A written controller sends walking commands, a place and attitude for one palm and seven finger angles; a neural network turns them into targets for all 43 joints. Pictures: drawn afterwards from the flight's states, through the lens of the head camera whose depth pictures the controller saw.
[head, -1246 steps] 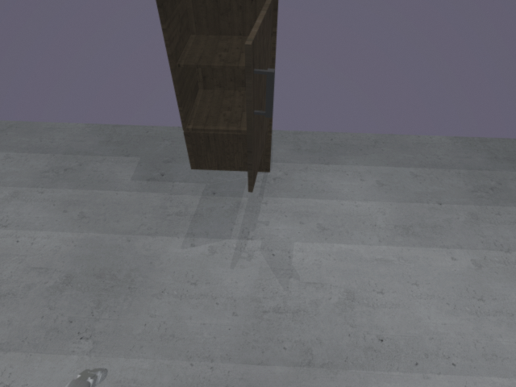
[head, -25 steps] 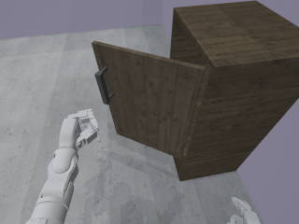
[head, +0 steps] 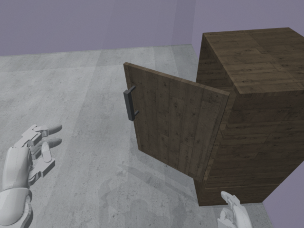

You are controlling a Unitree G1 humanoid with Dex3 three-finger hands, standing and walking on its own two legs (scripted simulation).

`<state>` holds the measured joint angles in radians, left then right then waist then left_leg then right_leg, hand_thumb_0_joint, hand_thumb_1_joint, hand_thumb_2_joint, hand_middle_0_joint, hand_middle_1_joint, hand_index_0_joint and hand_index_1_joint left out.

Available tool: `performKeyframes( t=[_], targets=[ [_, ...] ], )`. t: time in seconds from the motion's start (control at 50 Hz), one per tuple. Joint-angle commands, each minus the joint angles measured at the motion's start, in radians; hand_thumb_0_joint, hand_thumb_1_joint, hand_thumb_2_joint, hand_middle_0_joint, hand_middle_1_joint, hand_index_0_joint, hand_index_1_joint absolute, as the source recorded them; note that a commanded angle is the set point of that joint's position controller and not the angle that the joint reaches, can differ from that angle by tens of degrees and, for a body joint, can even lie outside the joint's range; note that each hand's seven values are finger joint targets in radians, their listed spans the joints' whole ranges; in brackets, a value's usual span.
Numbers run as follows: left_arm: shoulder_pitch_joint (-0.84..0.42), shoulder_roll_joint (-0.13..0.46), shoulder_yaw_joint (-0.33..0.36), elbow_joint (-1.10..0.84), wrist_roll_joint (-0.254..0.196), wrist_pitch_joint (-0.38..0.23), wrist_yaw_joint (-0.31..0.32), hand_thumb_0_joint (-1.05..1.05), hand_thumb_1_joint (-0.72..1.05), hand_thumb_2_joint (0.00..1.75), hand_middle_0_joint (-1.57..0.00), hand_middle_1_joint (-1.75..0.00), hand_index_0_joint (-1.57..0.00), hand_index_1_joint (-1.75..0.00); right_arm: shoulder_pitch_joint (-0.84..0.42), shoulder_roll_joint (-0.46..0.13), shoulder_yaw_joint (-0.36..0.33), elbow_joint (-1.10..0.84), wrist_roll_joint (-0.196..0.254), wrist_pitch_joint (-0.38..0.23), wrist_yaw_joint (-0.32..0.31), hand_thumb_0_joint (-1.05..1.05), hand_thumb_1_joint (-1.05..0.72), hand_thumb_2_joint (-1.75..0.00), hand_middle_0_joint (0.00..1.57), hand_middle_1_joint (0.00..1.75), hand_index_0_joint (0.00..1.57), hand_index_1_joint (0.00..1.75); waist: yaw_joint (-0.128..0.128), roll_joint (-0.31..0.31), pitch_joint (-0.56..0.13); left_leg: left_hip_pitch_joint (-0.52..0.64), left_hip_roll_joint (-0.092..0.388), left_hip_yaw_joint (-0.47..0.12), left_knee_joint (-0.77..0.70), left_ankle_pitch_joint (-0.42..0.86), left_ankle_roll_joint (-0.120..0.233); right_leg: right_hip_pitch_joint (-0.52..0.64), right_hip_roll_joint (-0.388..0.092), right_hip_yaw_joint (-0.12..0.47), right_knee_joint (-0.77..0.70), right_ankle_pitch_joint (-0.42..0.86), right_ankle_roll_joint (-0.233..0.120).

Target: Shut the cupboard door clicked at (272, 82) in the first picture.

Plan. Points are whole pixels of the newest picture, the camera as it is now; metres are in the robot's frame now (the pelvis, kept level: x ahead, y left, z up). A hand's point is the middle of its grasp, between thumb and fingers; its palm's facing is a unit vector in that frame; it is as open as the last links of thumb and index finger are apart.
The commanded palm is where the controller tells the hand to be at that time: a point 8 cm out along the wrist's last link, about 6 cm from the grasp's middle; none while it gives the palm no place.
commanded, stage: draw the hand back to the body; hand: left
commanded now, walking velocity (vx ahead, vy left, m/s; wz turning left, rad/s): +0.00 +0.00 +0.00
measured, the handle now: (132, 103) +0.62 +0.17 -0.05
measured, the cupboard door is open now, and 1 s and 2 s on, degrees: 55 55 55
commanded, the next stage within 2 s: step back with the hand held close in 0.48 s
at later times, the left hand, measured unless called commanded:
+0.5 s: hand (38, 169) +0.18 +0.25 +0.16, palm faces +0.44 -0.80 -0.40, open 7.4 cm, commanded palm +0.13 +0.29 +0.17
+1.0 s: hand (20, 174) +0.16 +0.28 +0.16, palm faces +0.37 -0.77 -0.53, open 7.4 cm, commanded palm +0.10 +0.31 +0.17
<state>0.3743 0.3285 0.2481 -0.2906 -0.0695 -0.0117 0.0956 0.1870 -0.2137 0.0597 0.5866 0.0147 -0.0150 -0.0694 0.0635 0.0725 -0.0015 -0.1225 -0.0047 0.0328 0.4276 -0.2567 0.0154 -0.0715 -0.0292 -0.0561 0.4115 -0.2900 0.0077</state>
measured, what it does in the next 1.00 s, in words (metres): stands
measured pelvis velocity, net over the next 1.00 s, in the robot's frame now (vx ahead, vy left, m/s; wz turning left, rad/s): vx -0.04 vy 0.01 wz -0.01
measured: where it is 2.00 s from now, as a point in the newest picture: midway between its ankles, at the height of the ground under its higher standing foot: outside the picture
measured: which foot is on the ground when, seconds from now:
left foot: down 0.00-1.00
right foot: down 0.00-1.00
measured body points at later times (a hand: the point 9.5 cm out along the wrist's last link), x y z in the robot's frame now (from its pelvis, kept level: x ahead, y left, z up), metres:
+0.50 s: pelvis -0.01 -0.01 +0.00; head -0.04 -0.04 +0.45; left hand +0.15 +0.29 +0.18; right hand +0.17 -0.24 -0.09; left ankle -0.01 +0.11 -0.74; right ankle -0.04 -0.12 -0.74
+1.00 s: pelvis -0.04 +0.01 +0.00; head -0.02 +0.00 +0.45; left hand +0.14 +0.32 +0.19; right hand +0.14 -0.23 -0.09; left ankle -0.01 +0.11 -0.74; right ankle -0.04 -0.12 -0.74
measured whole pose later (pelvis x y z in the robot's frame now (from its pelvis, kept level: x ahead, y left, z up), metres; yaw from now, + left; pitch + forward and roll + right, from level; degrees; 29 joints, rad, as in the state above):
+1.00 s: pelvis -0.04 +0.01 +0.00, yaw +0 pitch +1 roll -1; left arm 0.56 0.44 0.41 -0.46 -0.08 -0.13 0.12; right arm 0.17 -0.24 -0.02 0.56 0.01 0.06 -0.10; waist 0.01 0.05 0.02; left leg -0.27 -0.01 0.04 0.46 -0.20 0.03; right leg -0.22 -0.03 -0.05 0.43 -0.23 0.02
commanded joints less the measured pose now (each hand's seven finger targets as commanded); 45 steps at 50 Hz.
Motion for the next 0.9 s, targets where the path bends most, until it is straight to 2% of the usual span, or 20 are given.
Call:
performKeyframes(
  t=[0.0, 0.08, 0.12, 0.16, 0.26, 0.3, 0.34, 0.36, 0.38, 0.44, 0.46, 0.52, 0.58, 0.6, 0.64, 0.66, 0.72, 0.76, 0.86, 0.88],
  targets=[
    [-0.051, 0.216, 0.186, -0.311, -0.007, -0.083, 0.024, 0.0, 0.9, 0.9, -0.31, -0.42, -0.31, -0.42, -0.129, -0.096, -0.054, -0.157, 0.002, -0.071, -0.006, 0.0, -0.9, -0.9, 0.2, 0.3, 0.2, 0.3, -0.007, 0.004, -0.115, 0.059, 0.013, -0.025, -0.038, 0.35, 0.005, 0.0, 0.022, -0.002, -0.038, 0.336, -0.02],
    [0.037, 0.233, 0.249, -0.315, -0.015, -0.092, 0.025, 0.0, 0.9, 0.9, -0.2, -0.3, -0.2, -0.3, -0.126, -0.098, -0.064, -0.15, 0.007, -0.082, -0.005, 0.0, -0.9, -0.9, 0.2, 0.3, 0.2, 0.3, -0.001, -0.024, -0.07, 0.039, 0.016, -0.017, -0.043, 0.322, 0.006, -0.013, 0.022, -0.004, -0.045, 0.317, -0.017],
    [0.026, 0.176, 0.195, -0.264, -0.01, -0.088, 0.02, 0.0, 0.9, 0.9, -0.2, -0.3, -0.2, -0.3, -0.118, -0.104, -0.066, -0.136, 0.006, -0.084, -0.005, 0.0, -0.9, -0.9, 0.2, 0.3, 0.2, 0.3, -0.016, -0.053, -0.02, 0.028, 0.017, -0.019, -0.055, 0.28, 0.007, -0.051, 0.024, -0.009, -0.054, 0.272, -0.014],
    [0.002, 0.158, 0.173, -0.224, -0.008, -0.084, 0.017, 0.0, 0.9, 0.9, -0.2, -0.3, -0.2, -0.3, -0.117, -0.116, -0.073, -0.129, 0.007, -0.087, -0.007, 0.0, -0.9, -0.9, 0.2, 0.3, 0.2, 0.3, -0.023, -0.064, 0.023, 0.023, 0.014, -0.015, -0.065, 0.224, 0.011, -0.079, 0.023, -0.005, -0.077, 0.219, -0.011],
    [-0.035, 0.223, 0.216, -0.25, -0.005, -0.104, 0.027, 0.0, 0.9, 0.9, -0.2, -0.3, -0.2, -0.3, -0.125, -0.121, -0.079, -0.124, 0.001, -0.1, -0.021, 0.0, -0.9, -0.9, 0.2, 0.3, 0.2, 0.3, -0.007, -0.075, -0.051, 0.05, 0.004, -0.013, -0.063, 0.195, 0.026, -0.049, 0.018, 0.01, -0.083, 0.19, -0.009],
    [-0.039, 0.233, 0.221, -0.312, -0.001, -0.118, 0.032, 0.0, 0.9, 0.9, -0.2, -0.3, -0.2, -0.3, -0.13, -0.11, -0.075, -0.131, 0.001, -0.112, -0.023, 0.0, -0.9, -0.9, 0.2, 0.3, 0.2, 0.3, 0.001, -0.015, -0.111, 0.064, -0.001, -0.01, -0.054, 0.222, 0.025, -0.015, 0.013, 0.013, -0.066, 0.223, -0.012],
    [-0.031, 0.24, 0.226, -0.345, 0.0, -0.123, 0.038, 0.0, 0.9, 0.9, -0.2, -0.3, -0.2, -0.3, -0.134, -0.105, -0.07, -0.13, 0.0, -0.124, -0.025, 0.0, -0.9, -0.9, 0.2, 0.3, 0.2, 0.3, 0.004, 0.022, -0.114, 0.064, -0.003, -0.01, -0.05, 0.243, 0.02, -0.005, 0.015, 0.011, -0.061, 0.249, -0.013],
    [-0.025, 0.258, 0.239, -0.344, 0.0, -0.123, 0.039, 0.0, 0.9, 0.9, -0.2, -0.3, -0.2, -0.3, -0.136, -0.107, -0.069, -0.124, -0.001, -0.13, -0.026, 0.0, -0.9, -0.9, 0.2, 0.3, 0.2, 0.3, 0.005, 0.034, -0.092, 0.059, -0.004, -0.01, -0.052, 0.228, 0.017, -0.017, 0.018, 0.015, -0.082, 0.233, -0.014],
    [-0.027, 0.241, 0.226, -0.355, 0.0, -0.126, 0.039, 0.0, 0.9, 0.9, -0.2, -0.3, -0.2, -0.3, -0.135, -0.1, -0.066, -0.127, 0.0, -0.135, -0.026, 0.0, -0.9, -0.9, 0.2, 0.3, 0.2, 0.3, 0.001, 0.047, -0.083, 0.052, -0.004, -0.012, -0.058, 0.228, 0.015, -0.01, 0.015, 0.012, -0.074, 0.234, -0.015],
    [-0.005, 0.229, 0.232, -0.3, -0.003, -0.123, 0.036, 0.0, 0.9, 0.9, -0.2, -0.3, -0.2, -0.3, -0.132, -0.098, -0.066, -0.118, 0.0, -0.137, -0.025, 0.0, -0.9, -0.9, 0.2, 0.3, 0.2, 0.3, 0.0, 0.027, -0.015, 0.039, -0.002, -0.007, -0.065, 0.211, 0.013, -0.046, 0.023, 0.011, -0.092, 0.216, -0.015],
    [0.007, 0.235, 0.243, -0.273, -0.005, -0.122, 0.032, 0.0, 0.9, 0.9, -0.2, -0.3, -0.2, -0.3, -0.13, -0.103, -0.068, -0.113, -0.001, -0.136, -0.025, 0.0, -0.9, -0.9, 0.2, 0.3, 0.2, 0.3, 0.002, -0.013, 0.014, 0.024, 0.0, -0.011, -0.071, 0.203, 0.012, -0.051, 0.027, 0.01, -0.107, 0.201, -0.015],
    [0.015, 0.2, 0.223, -0.223, -0.013, -0.122, 0.02, 0.0, 0.9, 0.9, -0.2, -0.3, -0.2, -0.3, -0.125, -0.102, -0.072, -0.117, 0.003, -0.125, -0.023, 0.0, -0.9, -0.9, 0.2, 0.3, 0.2, 0.3, -0.004, -0.039, 0.035, 0.027, 0.006, -0.005, -0.08, 0.175, 0.014, -0.069, 0.027, 0.015, -0.11, 0.169, -0.01],
    [0.019, 0.184, 0.207, -0.222, -0.016, -0.125, 0.011, 0.0, 0.9, 0.9, -0.2, -0.3, -0.2, -0.3, -0.123, -0.106, -0.078, -0.119, 0.006, -0.119, -0.02, 0.0, -0.9, -0.9, 0.2, 0.3, 0.2, 0.3, -0.006, -0.05, 0.009, 0.042, 0.009, 0.0, -0.08, 0.178, 0.017, -0.059, 0.023, 0.02, -0.114, 0.163, -0.007],
    [-0.073, 0.293, 0.299, -0.297, -0.002, -0.163, 0.02, 0.0, 0.9, 0.9, -0.2, -0.3, -0.2, -0.3, -0.129, -0.134, -0.089, -0.144, 0.003, -0.094, -0.012, 0.0, -0.9, -0.9, 0.2, 0.3, 0.2, 0.3, -0.036, -0.046, 0.023, -0.042, 0.026, -0.018, -0.012, 0.128, 0.032, -0.133, -0.039, 0.077, -0.159, 0.177, -0.004],
    [0.034, 0.228, 0.235, -0.246, -0.001, -0.173, 0.016, 0.0, 0.9, 0.9, -0.2, -0.3, -0.2, -0.3, -0.131, -0.123, -0.093, -0.13, -0.004, -0.072, -0.01, 0.0, -0.9, -0.9, 0.2, 0.3, 0.2, 0.3, -0.042, -0.099, -0.01, -0.037, 0.018, -0.018, 0.035, 0.138, 0.03, -0.154, -0.081, 0.09, -0.163, 0.205, -0.009],
    [0.033, 0.251, 0.25, -0.286, 0.005, -0.184, 0.018, 0.0, 0.9, 0.9, -0.2, -0.3, -0.2, -0.3, -0.132, -0.122, -0.095, -0.135, -0.005, -0.066, -0.011, 0.0, -0.9, -0.9, 0.2, 0.3, 0.2, 0.3, -0.044, -0.086, -0.022, -0.04, 0.014, -0.018, 0.035, 0.162, 0.028, -0.148, -0.081, 0.074, -0.149, 0.246, -0.01],
    [0.108, 0.248, 0.258, -0.327, -0.002, -0.194, 0.027, 0.0, 0.9, 0.9, -0.2, -0.3, -0.2, -0.3, -0.114, -0.13, -0.104, -0.151, -0.006, -0.041, -0.015, 0.0, -0.9, -0.9, 0.2, 0.3, 0.2, 0.3, -0.05, -0.02, -0.115, -0.031, 0.03, -0.028, 0.014, 0.274, 0.024, -0.095, -0.063, 0.044, -0.068, 0.339, -0.01],
    [0.134, 0.29, 0.3, -0.357, -0.007, -0.195, 0.034, 0.0, 0.9, 0.9, -0.2, -0.3, -0.2, -0.3, -0.114, -0.134, -0.109, -0.16, -0.006, -0.025, -0.022, 0.0, -0.9, -0.9, 0.2, 0.3, 0.2, 0.3, -0.049, -0.019, -0.157, -0.021, 0.036, -0.032, 0.013, 0.371, 0.022, -0.069, -0.049, 0.033, -0.034, 0.415, -0.001],
    [0.168, 0.309, 0.327, -0.366, -0.018, -0.187, 0.045, 0.0, 0.9, 0.9, -0.2, -0.3, -0.2, -0.3, -0.107, -0.138, -0.119, -0.183, -0.002, 0.014, -0.034, 0.0, -0.9, -0.9, 0.2, 0.3, 0.2, 0.3, -0.052, -0.047, -0.197, -0.032, 0.054, -0.04, 0.015, 0.485, 0.018, -0.047, -0.03, 0.026, 0.017, 0.504, 0.006],
    [0.184, 0.287, 0.311, -0.356, -0.02, -0.184, 0.045, 0.0, 0.9, 0.9, -0.2, -0.3, -0.2, -0.3, -0.103, -0.134, -0.118, -0.188, 0.001, 0.02, -0.034, 0.0, -0.9, -0.9, 0.2, 0.3, 0.2, 0.3, -0.054, -0.046, -0.195, -0.04, 0.059, -0.04, 0.01, 0.486, 0.018, -0.045, -0.027, 0.025, 0.026, 0.5, 0.007]
  ],
)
